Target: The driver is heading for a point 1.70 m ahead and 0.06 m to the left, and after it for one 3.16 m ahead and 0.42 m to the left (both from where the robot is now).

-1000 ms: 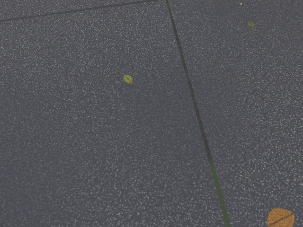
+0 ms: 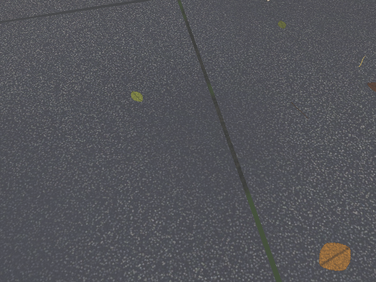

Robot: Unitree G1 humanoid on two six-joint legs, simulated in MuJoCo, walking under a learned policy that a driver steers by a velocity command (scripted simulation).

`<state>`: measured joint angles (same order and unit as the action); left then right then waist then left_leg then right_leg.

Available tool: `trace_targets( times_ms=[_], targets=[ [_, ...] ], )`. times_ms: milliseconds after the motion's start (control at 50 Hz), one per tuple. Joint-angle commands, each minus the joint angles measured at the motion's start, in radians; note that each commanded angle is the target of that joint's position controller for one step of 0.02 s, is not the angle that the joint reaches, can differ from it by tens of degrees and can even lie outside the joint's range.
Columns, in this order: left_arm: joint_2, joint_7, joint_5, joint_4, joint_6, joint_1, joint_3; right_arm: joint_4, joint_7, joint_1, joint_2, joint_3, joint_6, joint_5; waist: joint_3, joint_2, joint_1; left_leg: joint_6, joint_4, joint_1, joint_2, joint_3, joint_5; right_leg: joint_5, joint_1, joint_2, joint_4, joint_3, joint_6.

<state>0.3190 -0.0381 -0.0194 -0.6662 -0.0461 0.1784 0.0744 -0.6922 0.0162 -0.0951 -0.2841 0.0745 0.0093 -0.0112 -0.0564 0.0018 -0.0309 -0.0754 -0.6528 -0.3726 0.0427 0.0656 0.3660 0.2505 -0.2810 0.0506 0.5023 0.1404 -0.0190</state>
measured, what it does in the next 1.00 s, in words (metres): walks ahead: left foot, then right foot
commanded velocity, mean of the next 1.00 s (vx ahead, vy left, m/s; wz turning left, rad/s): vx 0.24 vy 0.00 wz -0.06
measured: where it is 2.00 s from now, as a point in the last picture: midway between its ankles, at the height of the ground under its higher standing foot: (198, 203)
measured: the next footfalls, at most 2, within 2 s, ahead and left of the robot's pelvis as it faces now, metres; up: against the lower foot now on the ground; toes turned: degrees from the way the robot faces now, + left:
left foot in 0.04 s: +0.07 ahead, +0.12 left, +0.00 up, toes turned -6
right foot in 0.46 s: +0.00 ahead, -0.13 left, +0.00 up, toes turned -14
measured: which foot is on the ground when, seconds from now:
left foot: up 0.00-0.02, down 0.04-0.46, up 0.48-0.94, down 0.96-1.00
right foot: down 0.00-0.06, up 0.08-0.44, down 0.46-0.94, up 0.96-1.00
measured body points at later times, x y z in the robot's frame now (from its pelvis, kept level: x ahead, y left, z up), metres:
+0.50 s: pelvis +0.01 -0.02 -0.01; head +0.02 -0.04 +0.44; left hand +0.22 +0.20 -0.09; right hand +0.06 -0.32 -0.12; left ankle +0.02 +0.12 -0.72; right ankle -0.04 -0.11 -0.74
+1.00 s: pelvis +0.23 -0.03 -0.03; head +0.28 -0.04 +0.42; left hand +0.24 +0.26 -0.15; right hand +0.46 -0.28 -0.11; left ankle +0.34 +0.04 -0.74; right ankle -0.01 -0.13 -0.67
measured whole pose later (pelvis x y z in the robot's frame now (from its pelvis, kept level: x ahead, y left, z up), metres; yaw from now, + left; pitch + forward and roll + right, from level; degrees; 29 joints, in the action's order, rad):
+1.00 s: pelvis +0.23 -0.03 -0.03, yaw +1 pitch +2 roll +1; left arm 0.29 -0.02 0.00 -0.80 0.05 0.40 0.04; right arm -0.62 -0.06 -0.06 -0.29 0.05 -0.05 -0.03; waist -0.07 -0.01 -0.04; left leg 0.12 -0.63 -0.53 0.07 -0.07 0.15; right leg 0.51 -0.04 -0.05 0.89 -0.11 0.02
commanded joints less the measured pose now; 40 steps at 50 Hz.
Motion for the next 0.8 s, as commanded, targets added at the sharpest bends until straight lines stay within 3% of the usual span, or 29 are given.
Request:
trace_targets(
  times_ms=[20, 40, 60, 80, 100, 120, 140, 160, 200, 240, 300, 340, 380, 420, 440, 460, 480, 500, 520, 540, 580, 640, 720, 800],
  targets=[
    [0.153, 0.0, -0.013, 0.093, 0.007, -0.074, 0.04, 0.058, -0.012, -0.055, -0.093, 0.03, -0.033, -0.001, 0.15, 0.17, 0.05, 0.031, 0.22, 0.111, 0.021, -0.03, -0.141, -0.323, 0.087, -0.193, -0.055, 0.279, -0.157],
    [0.134, -0.001, -0.014, 0.097, 0.007, -0.069, 0.035, 0.052, -0.011, -0.078, -0.11, 0.038, -0.037, 0.005, 0.156, 0.14, 0.057, 0.053, 0.294, 0.201, -0.02, -0.006, -0.239, -0.215, 0.034, -0.156, -0.018, 0.27, -0.114],
    [0.085, 0.001, 0.004, 0.103, 0.01, -0.035, 0.02, 0.062, -0.003, -0.107, -0.174, 0.053, -0.036, 0.022, 0.187, -0.017, 0.042, 0.121, 0.324, 0.316, -0.211, 0.165, -0.326, 0.026, -0.081, -0.079, 0.152, 0.187, -0.058],
    [0.082, 0.002, -0.001, 0.125, 0.016, -0.01, 0.022, 0.059, -0.004, -0.074, -0.232, 0.062, -0.03, 0.049, 0.124, -0.307, -0.003, 0.291, 0.377, 0.281, -0.395, 0.422, -0.431, 0.391, -0.278, 0.062, 0.353, 0.001, 0.0],
    [0.164, 0.0, 0.01, 0.096, 0.02, 0.037, 0.048, 0.092, -0.003, -0.046, -0.167, 0.043, -0.039, 0.053, 0.13, -0.219, 0.003, 0.371, 0.383, 0.239, -0.451, 0.446, -0.427, 0.407, -0.278, -0.008, 0.594, 0.022, 0.04],
    [0.195, 0.005, 0.0, 0.075, 0.016, 0.041, 0.064, 0.103, 0.003, 0.0, -0.111, 0.025, -0.042, 0.045, 0.109, -0.137, -0.012, 0.346, 0.368, 0.209, -0.398, 0.339, -0.386, 0.336, -0.287, -0.025, 0.682, 0.015, 0.055],
    [0.175, 0.004, 0.001, 0.058, 0.006, 0.052, 0.063, 0.11, 0.008, 0.034, -0.097, 0.021, -0.041, 0.032, 0.09, -0.099, -0.023, 0.303, 0.362, 0.203, -0.333, 0.244, -0.319, 0.275, -0.299, -0.039, 0.714, -0.001, 0.074],
    [0.154, 0.005, 0.003, 0.061, 0.0, 0.041, 0.058, 0.11, 0.014, 0.039, -0.09, 0.018, -0.04, 0.018, 0.074, -0.1, -0.007, 0.292, 0.364, 0.217, -0.309, 0.201, -0.293, 0.215, -0.339, -0.049, 0.737, -0.007, 0.089],
    [0.109, 0.013, -0.005, 0.082, -0.003, 0.006, 0.042, 0.104, 0.028, 0.008, -0.093, 0.014, -0.03, 0.023, 0.068, -0.119, 0.021, 0.297, 0.37, 0.225, -0.272, 0.108, -0.34, 0.155, -0.347, -0.056, 0.71, -0.056, 0.113],
    [0.087, 0.018, -0.008, 0.111, -0.001, -0.043, 0.031, 0.098, 0.037, -0.036, -0.104, 0.018, -0.022, 0.031, 0.089, -0.138, 0.057, 0.317, 0.366, 0.297, -0.289, 0.08, -0.38, 0.146, -0.366, -0.074, 0.618, -0.083, 0.127],
    [0.044, 0.028, 0.01, 0.134, 0.004, -0.071, 0.006, 0.089, 0.029, -0.048, -0.141, 0.029, -0.013, 0.024, 0.129, -0.141, 0.072, 0.332, 0.343, 0.307, -0.309, 0.05, -0.455, 0.2, -0.257, -0.091, 0.439, -0.108, 0.118],
    [0.042, 0.037, 0.006, 0.128, 0.007, -0.051, -0.002, 0.08, 0.015, -0.064, -0.17, 0.038, -0.009, 0.009, 0.146, -0.155, 0.078, 0.329, 0.377, 0.257, -0.309, 0.041, -0.234, 0.218, -0.16, -0.081, 0.322, -0.155, 0.09],
    [0.059, 0.047, 0.001, 0.116, 0.012, -0.022, 0.001, 0.066, 0.0, -0.077, -0.183, 0.039, -0.014, -0.009, 0.122, -0.172, 0.069, 0.321, 0.408, 0.188, -0.314, 0.063, -0.018, 0.195, -0.073, -0.064, 0.204, -0.186, 0.052],
    [0.05, 0.054, 0.004, 0.066, 0.023, 0.076, 0.001, 0.05, -0.015, -0.063, -0.168, 0.028, -0.021, -0.029, 0.101, -0.14, 0.011, 0.282, 0.378, 0.086, -0.292, 0.036, 0.098, 0.052, 0.114, -0.036, -0.022, -0.22, -0.01],
    [0.053, 0.051, 0.004, 0.033, 0.029, 0.142, 0.003, 0.034, -0.023, -0.077, -0.128, 0.014, -0.029, -0.026, 0.106, -0.107, -0.015, 0.242, 0.317, 0.008, -0.254, -0.005, 0.124, 0.05, 0.25, -0.018, -0.087, -0.22, -0.033],
    [0.077, 0.044, 0.004, 0.014, 0.037, 0.225, 0.01, 0.033, -0.037, -0.065, -0.054, -0.013, -0.041, -0.007, 0.132, -0.013, -0.05, 0.173, 0.126, -0.132, -0.189, -0.068, 0.121, 0.081, 0.423, -0.131, -0.132, -0.051, -0.063],
    [0.199, 0.036, 0.021, 0.03, 0.046, 0.265, 0.033, 0.086, -0.047, -0.02, 0.008, -0.032, -0.055, 0.014, 0.129, 0.247, -0.054, 0.08, -0.207, -0.405, -0.065, -0.184, 0.231, 0.238, 0.493, -0.39, -0.231, 0.337, -0.187],
    [0.217, 0.04, 0.035, 0.044, 0.072, 0.257, 0.042, 0.109, -0.036, 0.043, -0.103, 0.0, -0.063, -0.012, 0.063, 0.185, -0.095, 0.079, -0.386, -0.461, -0.086, -0.062, 0.242, 0.331, 0.329, -0.48, -0.326, 0.475, -0.301],
    [0.15, 0.039, 0.029, 0.043, 0.094, 0.204, 0.022, 0.099, -0.038, 0.023, -0.136, 0.014, -0.063, -0.032, -0.01, 0.159, -0.059, 0.088, -0.443, -0.502, -0.119, -0.013, 0.132, 0.424, 0.304, -0.434, -0.347, 0.4, -0.279],
    [0.109, 0.038, 0.022, 0.039, 0.111, 0.17, 0.009, 0.075, -0.04, -0.016, -0.136, 0.018, -0.062, -0.032, -0.044, 0.17, -0.032, 0.095, -0.45, -0.518, -0.126, 0.0, 0.041, 0.401, 0.296, -0.38, -0.358, 0.307, -0.233],
    [0.073, 0.033, 0.024, 0.034, 0.127, 0.146, -0.002, 0.047, -0.038, -0.038, -0.131, 0.024, -0.065, -0.021, -0.059, 0.145, -0.018, 0.09, -0.443, -0.507, -0.123, 0.044, -0.108, 0.187, 0.293, -0.325, -0.378, 0.148, -0.172],
    [0.05, 0.026, 0.038, 0.018, 0.143, 0.175, -0.002, 0.023, -0.042, -0.069, -0.086, 0.016, -0.064, -0.023, -0.025, 0.1, -0.011, 0.068, -0.442, -0.49, -0.095, 0.056, -0.251, -0.088, 0.305, -0.29, -0.376, -0.034, -0.144],
    [0.068, 0.021, 0.035, -0.005, 0.144, 0.173, 0.003, 0.044, -0.051, -0.011, -0.053, 0.0, -0.06, -0.012, -0.044, 0.085, -0.025, 0.043, -0.246, -0.435, -0.099, 0.006, -0.382, -0.214, 0.271, -0.271, -0.399, -0.171, -0.134],
    [0.104, 0.016, 0.022, -0.053, 0.134, 0.226, 0.014, 0.093, -0.082, 0.111, -0.016, -0.027, -0.072, -0.015, -0.101, 0.057, -0.073, 0.075, -0.054, -0.396, -0.105, -0.083, -0.412, -0.305, 0.302, -0.298, -0.41, -0.245, -0.125]
  ],
)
